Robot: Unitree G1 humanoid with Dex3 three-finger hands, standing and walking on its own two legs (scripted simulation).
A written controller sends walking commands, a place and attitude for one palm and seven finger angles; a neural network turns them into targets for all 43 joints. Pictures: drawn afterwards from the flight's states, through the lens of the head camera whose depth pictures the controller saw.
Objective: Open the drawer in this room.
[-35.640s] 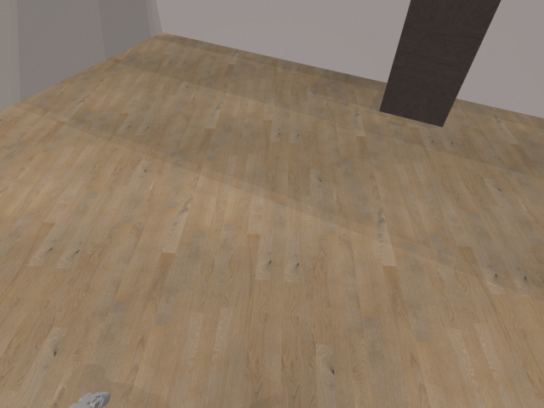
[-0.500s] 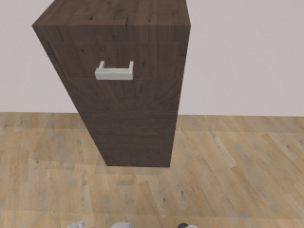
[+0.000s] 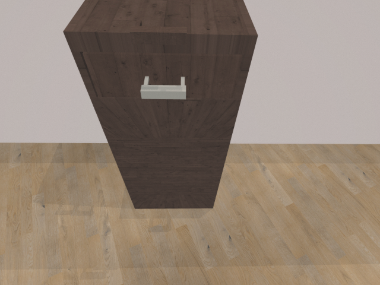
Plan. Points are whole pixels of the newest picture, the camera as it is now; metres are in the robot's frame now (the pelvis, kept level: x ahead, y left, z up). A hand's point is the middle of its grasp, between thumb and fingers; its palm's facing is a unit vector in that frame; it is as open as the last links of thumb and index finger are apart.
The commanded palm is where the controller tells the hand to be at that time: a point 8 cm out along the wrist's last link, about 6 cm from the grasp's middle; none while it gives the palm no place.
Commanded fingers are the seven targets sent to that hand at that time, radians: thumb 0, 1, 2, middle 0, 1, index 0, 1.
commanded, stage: come to a stop and stand still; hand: left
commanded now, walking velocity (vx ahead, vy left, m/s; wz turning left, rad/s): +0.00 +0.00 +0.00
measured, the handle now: (164, 86) +0.56 +0.10 +0.10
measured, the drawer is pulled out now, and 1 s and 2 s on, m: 0.00 0.00 0.00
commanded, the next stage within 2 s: look again from close up in 0.10 s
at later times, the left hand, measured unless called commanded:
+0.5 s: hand out of the picture -0.03 +0.15 -0.18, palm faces -0.01 -0.98 -0.20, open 7.3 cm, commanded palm none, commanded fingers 0.00 0.90 0.90 -0.20 -0.30 -0.20 -0.30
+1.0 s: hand out of the picture -0.01 +0.14 -0.19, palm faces +0.00 -0.98 -0.18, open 7.4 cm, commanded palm none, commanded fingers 0.00 0.90 0.90 -0.20 -0.30 -0.20 -0.30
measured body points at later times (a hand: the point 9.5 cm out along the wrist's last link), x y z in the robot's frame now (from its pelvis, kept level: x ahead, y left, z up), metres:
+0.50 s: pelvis -0.03 -0.02 +0.00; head -0.01 -0.02 +0.44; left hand -0.03 +0.21 -0.16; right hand -0.03 -0.24 -0.17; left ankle -0.03 +0.06 -0.74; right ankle -0.05 -0.12 -0.74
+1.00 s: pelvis -0.01 -0.03 -0.01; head +0.01 -0.03 +0.44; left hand -0.01 +0.19 -0.17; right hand +0.00 -0.25 -0.16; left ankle -0.03 +0.06 -0.74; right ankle -0.05 -0.12 -0.74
